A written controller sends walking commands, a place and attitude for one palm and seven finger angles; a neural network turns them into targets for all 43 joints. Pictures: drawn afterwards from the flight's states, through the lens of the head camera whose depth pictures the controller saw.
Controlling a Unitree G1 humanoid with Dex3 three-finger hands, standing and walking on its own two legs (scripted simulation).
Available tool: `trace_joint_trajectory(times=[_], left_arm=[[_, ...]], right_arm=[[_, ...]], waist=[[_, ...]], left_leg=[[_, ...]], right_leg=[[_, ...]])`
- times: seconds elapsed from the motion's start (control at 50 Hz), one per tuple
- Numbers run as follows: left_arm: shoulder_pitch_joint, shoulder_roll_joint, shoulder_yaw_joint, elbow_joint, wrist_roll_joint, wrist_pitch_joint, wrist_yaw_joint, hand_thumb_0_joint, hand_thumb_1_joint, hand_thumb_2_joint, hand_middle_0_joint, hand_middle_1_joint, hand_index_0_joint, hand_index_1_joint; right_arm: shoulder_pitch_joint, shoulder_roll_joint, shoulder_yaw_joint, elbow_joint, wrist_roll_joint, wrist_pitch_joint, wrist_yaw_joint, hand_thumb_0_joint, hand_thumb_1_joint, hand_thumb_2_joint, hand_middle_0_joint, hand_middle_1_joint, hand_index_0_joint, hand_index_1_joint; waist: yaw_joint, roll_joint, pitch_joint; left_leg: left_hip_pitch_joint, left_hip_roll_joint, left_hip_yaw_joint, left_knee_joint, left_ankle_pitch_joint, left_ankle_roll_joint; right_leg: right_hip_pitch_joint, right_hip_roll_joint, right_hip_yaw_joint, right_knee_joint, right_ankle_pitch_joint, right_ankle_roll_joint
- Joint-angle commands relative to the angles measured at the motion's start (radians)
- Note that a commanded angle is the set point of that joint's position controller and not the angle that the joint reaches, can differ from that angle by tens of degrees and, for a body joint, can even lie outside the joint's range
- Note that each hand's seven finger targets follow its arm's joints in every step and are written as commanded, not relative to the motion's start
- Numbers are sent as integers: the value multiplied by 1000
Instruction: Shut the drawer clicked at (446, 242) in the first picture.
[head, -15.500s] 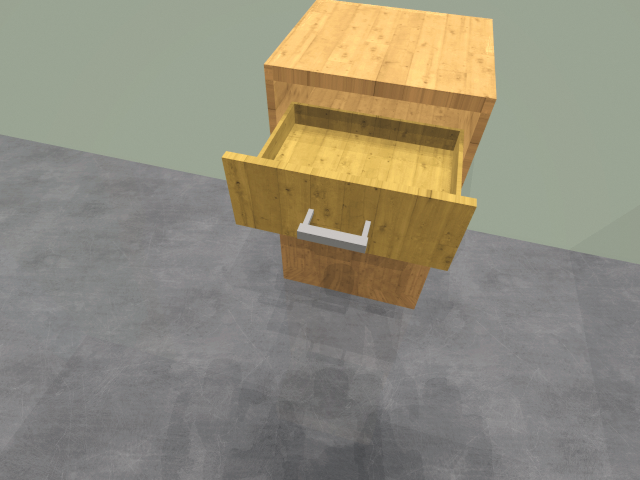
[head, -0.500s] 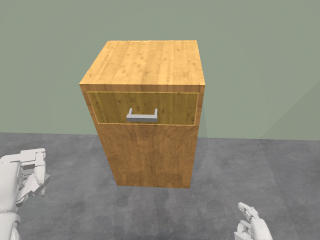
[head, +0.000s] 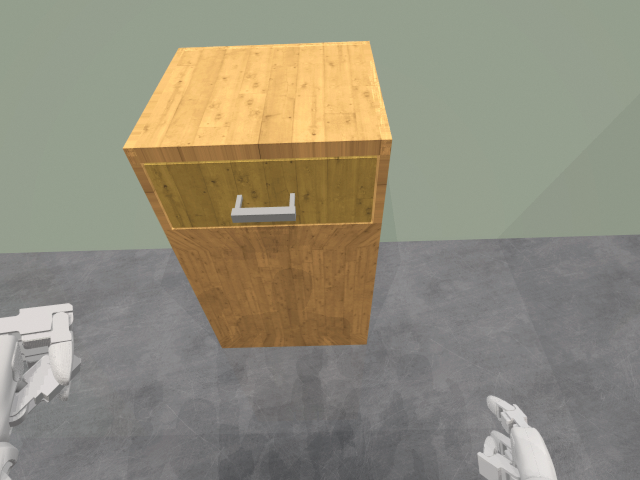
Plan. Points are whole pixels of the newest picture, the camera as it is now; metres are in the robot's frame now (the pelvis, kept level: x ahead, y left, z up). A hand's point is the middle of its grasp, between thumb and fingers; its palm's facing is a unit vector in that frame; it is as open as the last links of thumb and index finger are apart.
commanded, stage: step back with the hand held close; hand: left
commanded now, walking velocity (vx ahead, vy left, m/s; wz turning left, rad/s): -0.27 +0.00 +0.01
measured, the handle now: (264, 206) +0.63 +0.16 -0.07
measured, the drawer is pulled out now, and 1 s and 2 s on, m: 0.00 0.00 0.00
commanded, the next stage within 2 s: stop stepping back and stand still in 1.26 s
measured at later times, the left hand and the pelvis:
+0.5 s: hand (13, 437) +0.13 +0.26 +0.15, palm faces +0.33 -0.81 -0.48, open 3.3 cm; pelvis -0.06 +0.02 -0.01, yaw +1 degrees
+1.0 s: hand out of the picture +0.08 +0.25 +0.16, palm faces +0.34 -0.82 -0.46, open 3.3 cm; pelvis -0.11 +0.01 -0.02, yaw +3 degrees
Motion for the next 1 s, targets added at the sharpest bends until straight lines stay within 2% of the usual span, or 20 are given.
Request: trace_joint_trajectory(times=[0.0, 0.08, 0.14, 0.18, 0.34, 0.42, 0.48, 0.54, 0.6, 0.64, 0.66, 0.74, 0.78, 0.82, 0.84, 0.86, 0.88, 0.92, 0.94, 0.98], left_arm=[[44, 206, 169, -232, -19, -61, 34, 0, 900, 900, -1400, -1600, -1400, -1600], [46, 205, 162, -257, -20, -57, 39, 0, 900, 900, -1400, -1600, -1400, -1600], [47, 192, 148, -244, -14, -56, 42, 0, 900, 900, -1400, -1600, -1400, -1600], [37, 203, 151, -284, -8, -62, 44, 0, 900, 900, -1400, -1600, -1400, -1600], [39, 189, 165, -260, 11, -81, 55, 0, 900, 900, -1400, -1600, -1400, -1600], [21, 184, 153, -271, 15, -101, 61, 0, 900, 900, -1400, -1600, -1400, -1600], [1, 199, 159, -314, 24, -119, 68, 0, 900, 900, -1400, -1600, -1400, -1600], [8, 198, 177, -334, 45, -128, 70, 0, 900, 900, -1400, -1600, -1400, -1600], [24, 215, 211, -320, 48, -130, 65, 0, 900, 900, -1400, -1600, -1400, -1600], [47, 199, 202, -319, 33, -135, 56, 0, 900, 900, -1400, -1600, -1400, -1600], [37, 200, 207, -318, 34, -139, 51, 0, 900, 900, -1400, -1600, -1400, -1600], [34, 196, 187, -328, 14, -143, 44, 0, 900, 900, -1400, -1600, -1400, -1600], [28, 226, 207, -348, 13, -143, 48, 0, 900, 900, -1400, -1600, -1400, -1600], [38, 227, 198, -325, 6, -142, 51, 0, 900, 900, -1400, -1600, -1400, -1600], [26, 235, 199, -308, 1, -142, 58, 0, 900, 900, -1400, -1600, -1400, -1600], [14, 233, 193, -297, 0, -139, 67, 0, 900, 900, -1400, -1600, -1400, -1600], [-1, 240, 200, -306, 1, -139, 74, 0, 900, 900, -1400, -1600, -1400, -1600], [13, 231, 192, -281, 6, -136, 77, 0, 900, 900, -1400, -1600, -1400, -1600], [16, 233, 192, -283, 8, -138, 76, 0, 900, 900, -1400, -1600, -1400, -1600], [-9, 243, 181, -332, 20, -151, 64, 0, 900, 900, -1400, -1600, -1400, -1600]], right_arm=[[-99, -100, -48, -175, 8, -29, -19, 0, -900, -900, 200, 300, 200, 300], [-97, -105, -54, -184, 9, -23, -25, 0, -900, -900, 200, 300, 200, 300], [-88, -106, -58, -180, 11, -22, -24, 0, -900, -900, 200, 300, 200, 300], [-91, -118, -60, -188, 9, -31, -26, 0, -900, -900, 200, 300, 200, 300], [-89, -115, -59, -200, 9, -52, -26, 0, -900, -900, 200, 300, 200, 300], [-67, -116, -62, -191, 7, -65, -22, 0, -900, -900, 200, 300, 200, 300], [-66, -128, -61, -189, 0, -83, -27, 0, -900, -900, 200, 300, 200, 300], [-74, -133, -59, -194, 0, -103, -34, 0, -900, -900, 200, 300, 200, 300], [-76, -121, -65, -189, -7, -119, -35, 0, -900, -900, 200, 300, 200, 300], [-63, -123, -69, -177, -6, -125, -27, 0, -900, -900, 200, 300, 200, 300], [-72, -128, -70, -170, -10, -126, -26, 0, -900, -900, 200, 300, 200, 300], [-63, -113, -73, -151, 0, -122, -15, 0, -900, -900, 200, 300, 200, 300], [-66, -110, -78, -153, 1, -113, -13, 0, -900, -900, 200, 300, 200, 300], [-67, -94, -78, -152, 5, -97, -7, 0, -900, -900, 200, 300, 200, 300], [-64, -86, -80, -141, 6, -87, -6, 0, -900, -900, 200, 300, 200, 300], [-59, -77, -82, -130, 3, -78, -4, 0, -900, -900, 200, 300, 200, 300], [-52, -77, -83, -123, -3, -72, -4, 0, -900, -900, 200, 300, 200, 300], [-66, -60, -71, -125, 0, -61, -12, 0, -900, -900, 200, 300, 200, 300], [-75, -70, -67, -125, -2, -60, -18, 0, -900, -900, 200, 300, 200, 300], [-95, -104, -73, -143, 7, -81, -33, 0, -900, -900, 200, 300, 200, 300]], waist=[[13, -52, -199], [9, -24, -200], [3, -35, -167], [5, 20, -173], [-6, -27, -76], [-18, -55, -54], [-22, 13, -60], [-7, 126, -88], [1, 86, -98], [-2, 34, -112], [-2, 46, -117], [-10, -24, -193], [-17, -67, -206], [-26, -131, -150], [-29, -180, -118], [-34, -197, -102], [-40, -183, -112], [-40, -152, -82], [-38, -100, -73], [-27, 79, -101]], left_leg=[[84, 86, -84, -21, 424, 7], [53, 97, -90, -17, 435, 9], [13, 106, -101, -33, 357, 11], [-31, 115, -114, -50, 297, 18], [-309, 126, -160, -107, -195, 45], [-275, 103, -158, -55, -264, 34], [-292, 136, -208, -117, -320, 42], [-460, 217, -296, -252, -439, 80], [-504, 239, -319, -225, -371, 102], [-425, 218, -282, -166, -247, 92], [-444, 221, -272, -166, -259, 94], [-254, 157, -175, -31, -41, 51], [-208, 117, -138, 27, -89, 27], [-159, 56, -94, 137, -160, -6], [-103, 19, -71, 245, -151, -30], [-63, 4, -61, 341, -127, -45], [-56, 4, -67, 368, -108, -50], [-78, 30, -87, 241, -79, -39], [-98, 54, -107, 98, -9, -23], [-166, 176, -217, -87, 178, 24]], right_leg=[[35, -70, 37, 22, 380, 28], [28, -65, 41, 52, 380, 33], [4, -56, 43, 55, 307, 35], [27, -49, 48, 75, 277, 34], [69, -47, 96, 89, 81, 25], [-41, -70, 127, 1, -101, 10], [-27, -38, 94, 39, -132, 17], [160, 31, 55, 264, 34, 33], [192, 42, 83, 333, 69, 34], [138, 38, 93, 290, 98, 27], [154, 37, 102, 294, 86, 30], [38, -10, 155, 203, 226, 32], [-23, -50, 205, 129, 206, 26], [-181, -131, 289, -18, 20, -17], [-298, -194, 342, -105, -90, -55], [-371, -247, 362, -142, -115, -94], [-370, -262, 349, -129, -27, -115], [-317, -217, 269, -62, 110, -88], [-269, -156, 215, -14, 115, -52], [-107, 12, 82, 153, 172, 29]])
